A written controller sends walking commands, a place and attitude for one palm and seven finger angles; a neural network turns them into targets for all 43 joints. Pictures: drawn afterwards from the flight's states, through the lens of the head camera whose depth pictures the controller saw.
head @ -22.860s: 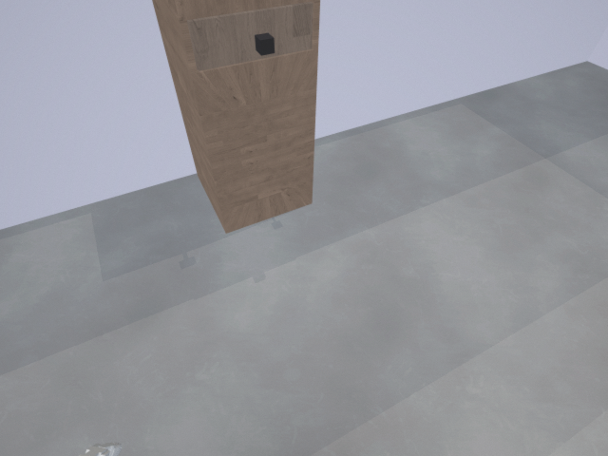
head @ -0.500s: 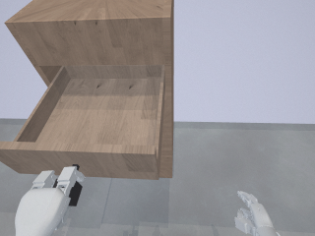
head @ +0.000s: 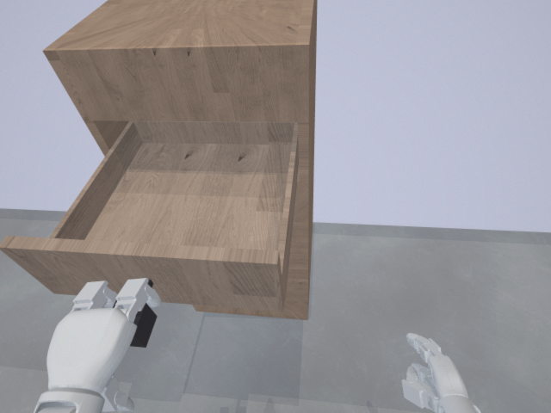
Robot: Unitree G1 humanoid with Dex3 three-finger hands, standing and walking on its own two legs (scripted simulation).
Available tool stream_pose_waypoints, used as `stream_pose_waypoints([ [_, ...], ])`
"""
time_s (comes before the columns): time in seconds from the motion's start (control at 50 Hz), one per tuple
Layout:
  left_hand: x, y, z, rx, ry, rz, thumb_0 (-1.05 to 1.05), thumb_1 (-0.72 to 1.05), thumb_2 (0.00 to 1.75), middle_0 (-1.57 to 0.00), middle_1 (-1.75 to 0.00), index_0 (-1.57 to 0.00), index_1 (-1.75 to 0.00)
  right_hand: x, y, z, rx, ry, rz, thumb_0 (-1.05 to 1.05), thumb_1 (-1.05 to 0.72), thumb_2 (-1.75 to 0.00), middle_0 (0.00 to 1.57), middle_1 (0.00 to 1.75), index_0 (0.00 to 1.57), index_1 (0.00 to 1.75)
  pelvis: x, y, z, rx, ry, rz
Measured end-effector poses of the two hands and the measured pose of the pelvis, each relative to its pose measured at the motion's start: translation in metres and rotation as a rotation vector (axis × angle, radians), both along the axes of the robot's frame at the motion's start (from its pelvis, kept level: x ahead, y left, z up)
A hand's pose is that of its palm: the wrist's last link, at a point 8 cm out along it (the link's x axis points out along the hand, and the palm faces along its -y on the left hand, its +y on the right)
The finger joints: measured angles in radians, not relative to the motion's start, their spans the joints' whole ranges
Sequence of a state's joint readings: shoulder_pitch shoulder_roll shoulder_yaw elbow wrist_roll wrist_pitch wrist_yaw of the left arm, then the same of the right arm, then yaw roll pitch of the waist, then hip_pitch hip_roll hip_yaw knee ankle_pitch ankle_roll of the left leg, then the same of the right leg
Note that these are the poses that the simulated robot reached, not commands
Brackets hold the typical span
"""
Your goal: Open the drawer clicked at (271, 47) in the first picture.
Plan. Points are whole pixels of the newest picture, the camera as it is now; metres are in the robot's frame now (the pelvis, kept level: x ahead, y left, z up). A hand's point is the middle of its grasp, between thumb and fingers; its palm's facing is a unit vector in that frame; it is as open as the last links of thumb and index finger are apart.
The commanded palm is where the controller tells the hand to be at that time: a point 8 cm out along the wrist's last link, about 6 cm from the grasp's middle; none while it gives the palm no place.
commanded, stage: lift the hand off the handle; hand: left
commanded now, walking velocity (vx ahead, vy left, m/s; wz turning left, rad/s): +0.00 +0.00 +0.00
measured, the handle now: (137, 308) +0.23 +0.23 +0.05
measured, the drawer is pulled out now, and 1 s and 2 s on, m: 0.29 0.29 0.29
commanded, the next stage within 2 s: draw the hand back to the body in 1.62 s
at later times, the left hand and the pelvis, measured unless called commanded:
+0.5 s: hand (118, 333) +0.19 +0.24 +0.06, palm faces +0.07 -0.09 -0.99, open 13.6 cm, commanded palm +0.16 +0.25 +0.12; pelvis +0.00 +0.00 +0.00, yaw +0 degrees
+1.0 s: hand (77, 312) +0.18 +0.25 +0.14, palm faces +0.15 -0.10 -0.98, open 13.8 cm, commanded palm +0.14 +0.24 +0.19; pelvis +0.00 +0.02 +0.02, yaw +1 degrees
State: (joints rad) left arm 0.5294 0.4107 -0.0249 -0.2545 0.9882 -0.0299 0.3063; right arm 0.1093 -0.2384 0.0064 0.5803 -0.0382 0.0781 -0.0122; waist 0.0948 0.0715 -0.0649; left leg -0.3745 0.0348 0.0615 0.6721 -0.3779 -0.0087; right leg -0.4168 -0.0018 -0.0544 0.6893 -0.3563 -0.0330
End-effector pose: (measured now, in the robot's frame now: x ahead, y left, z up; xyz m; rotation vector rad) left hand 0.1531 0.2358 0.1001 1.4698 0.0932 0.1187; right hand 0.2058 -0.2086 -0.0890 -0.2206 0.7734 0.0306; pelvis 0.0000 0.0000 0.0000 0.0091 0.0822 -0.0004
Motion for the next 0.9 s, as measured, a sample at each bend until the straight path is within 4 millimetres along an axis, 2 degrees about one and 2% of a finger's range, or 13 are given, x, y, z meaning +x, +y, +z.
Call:
stream_pose_waypoints([
  [0.16, 0.002, -0.001, -0.004, -0.006, -0.017, 0.009, 0.0, -0.47, 0.31, -0.32, -1.21, -0.35, -1.22, -0.004, -0.005, -0.003, -0.02, 0.021, 0.004, 0.01, -0.91, -0.89, 0.2, 0.3, 0.2, 0.3, -0.002, 0.001, -0.001, 0.001, 0.007, 0.006],
  [0.4, 0.015, 0.001, -0.004, 0.003, -0.015, -0.009, 0.0, -0.49, 0.3, -0.32, -1.2, -0.36, -1.23, -0.009, 0.006, -0.007, 0.005, 0.038, -0.005, 0.01, -0.91, -0.89, 0.2, 0.3, 0.2, 0.3, -0.003, 0.002, 0.0, -0.001, -0.001, 0.008],
  [0.5, 0.013, 0.004, 0.013, 0.003, -0.044, -0.002, 0.0, -0.49, 0.3, -0.32, -1.2, -0.36, -1.22, -0.007, 0.009, -0.003, 0.015, 0.023, -0.01, 0.01, -0.91, -0.89, 0.2, 0.3, 0.2, 0.3, -0.001, 0.004, 0.003, -0.003, -0.012, 0.004],
  [0.6, 0.007, 0.017, 0.033, 0.017, -0.072, 0.05, 0.0, -0.49, 0.3, -0.32, -1.2, -0.34, -1.21, -0.001, 0.01, 0.003, 0.01, 0.011, 0.0, 0.01, -0.91, -0.89, 0.2, 0.3, 0.2, 0.3, 0.0, 0.007, 0.007, -0.005, -0.029, 0.007],
  [0.68, 0.005, 0.023, 0.041, -0.002, -0.057, 0.077, 0.0, -0.49, 0.3, -0.32, -1.2, -0.33, -1.2, 0.005, 0.013, 0.009, -0.004, -0.002, 0.018, 0.01, -0.91, -0.89, 0.2, 0.3, 0.2, 0.3, -0.001, 0.01, 0.009, -0.008, -0.046, 0.017],
  [0.8, 0.007, 0.013, 0.055, -0.029, -0.065, 0.02, 0.0, -0.49, 0.3, -0.32, -1.2, -0.33, -1.2, 0.013, 0.021, 0.019, -0.004, -0.034, 0.046, 0.01, -0.91, -0.89, 0.2, 0.3, 0.2, 0.3, -0.001, 0.015, 0.013, -0.013, -0.066, 0.02],
  [0.9, 0.006, 0.009, 0.074, -0.01, -0.109, -0.02, 0.0, -0.49, 0.3, -0.32, -1.2, -0.33, -1.2, 0.016, 0.032, 0.026, 0.027, -0.051, 0.06, 0.01, -0.91, -0.89, 0.2, 0.3, 0.2, 0.3, 0.0, 0.018, 0.015, -0.014, -0.081, 0.014],
])
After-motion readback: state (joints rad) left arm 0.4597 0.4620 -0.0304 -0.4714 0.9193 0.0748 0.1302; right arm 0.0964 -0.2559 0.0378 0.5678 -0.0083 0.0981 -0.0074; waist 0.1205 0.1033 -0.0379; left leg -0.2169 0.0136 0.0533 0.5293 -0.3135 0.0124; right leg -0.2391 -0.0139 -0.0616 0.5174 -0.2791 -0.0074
